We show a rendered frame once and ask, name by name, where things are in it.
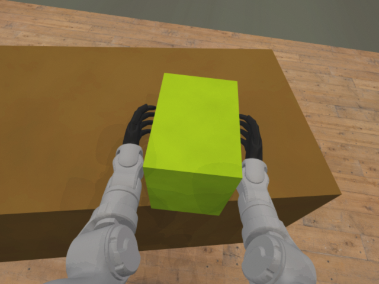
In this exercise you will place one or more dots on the robot left hand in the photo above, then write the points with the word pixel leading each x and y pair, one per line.
pixel 134 130

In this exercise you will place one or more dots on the robot left upper arm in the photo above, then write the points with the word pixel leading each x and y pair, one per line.
pixel 108 255

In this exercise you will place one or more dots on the robot left forearm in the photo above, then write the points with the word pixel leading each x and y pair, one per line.
pixel 122 194

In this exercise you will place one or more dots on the carton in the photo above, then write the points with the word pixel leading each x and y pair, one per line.
pixel 193 161

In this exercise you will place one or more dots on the robot right forearm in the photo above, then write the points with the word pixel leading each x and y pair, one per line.
pixel 257 211

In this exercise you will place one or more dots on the pedestal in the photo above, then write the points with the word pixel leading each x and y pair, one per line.
pixel 64 113

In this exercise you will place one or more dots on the robot right hand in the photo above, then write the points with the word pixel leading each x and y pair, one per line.
pixel 253 142

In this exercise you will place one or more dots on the robot right upper arm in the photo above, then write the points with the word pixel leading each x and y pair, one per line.
pixel 270 260

